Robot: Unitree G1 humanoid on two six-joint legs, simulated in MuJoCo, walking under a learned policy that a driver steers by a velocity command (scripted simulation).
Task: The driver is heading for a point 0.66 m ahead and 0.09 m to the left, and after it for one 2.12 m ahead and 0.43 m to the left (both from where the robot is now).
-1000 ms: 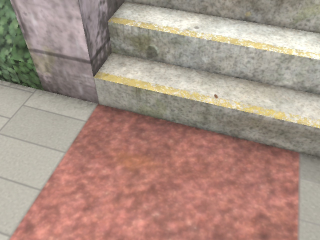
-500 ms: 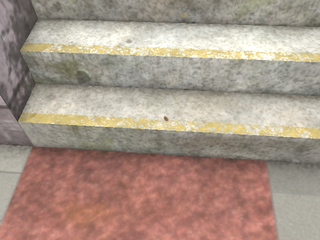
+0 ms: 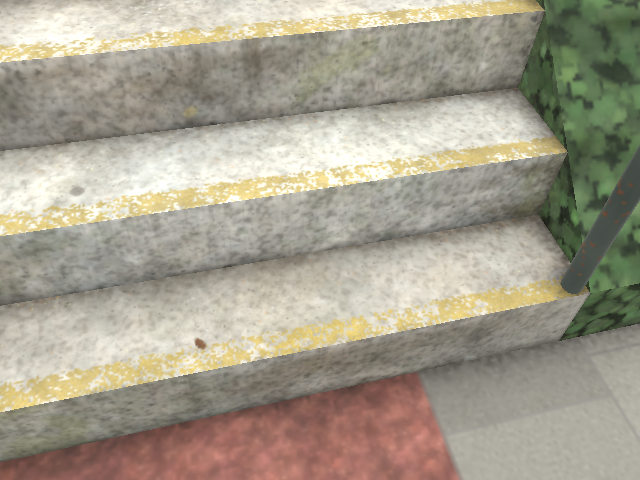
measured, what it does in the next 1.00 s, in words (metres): walks ahead: right foot, then left foot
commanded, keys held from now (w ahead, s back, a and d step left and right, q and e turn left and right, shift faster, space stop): w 0.90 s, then w+q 0.10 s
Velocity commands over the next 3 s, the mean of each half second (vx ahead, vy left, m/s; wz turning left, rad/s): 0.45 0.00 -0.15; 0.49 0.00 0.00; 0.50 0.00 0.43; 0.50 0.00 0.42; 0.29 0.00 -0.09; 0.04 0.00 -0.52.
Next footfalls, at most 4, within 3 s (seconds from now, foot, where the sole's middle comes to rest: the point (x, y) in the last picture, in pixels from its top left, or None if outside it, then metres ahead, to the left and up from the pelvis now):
0.18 right None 0.11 -0.13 -0.78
0.60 left None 0.41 0.05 -0.78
1.06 right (372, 479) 0.50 -0.13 -0.78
1.64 left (191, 323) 0.75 0.25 -0.58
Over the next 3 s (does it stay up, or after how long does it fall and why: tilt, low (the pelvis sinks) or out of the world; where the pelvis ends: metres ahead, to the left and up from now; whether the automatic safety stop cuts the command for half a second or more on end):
stays up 1.03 0.50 0.57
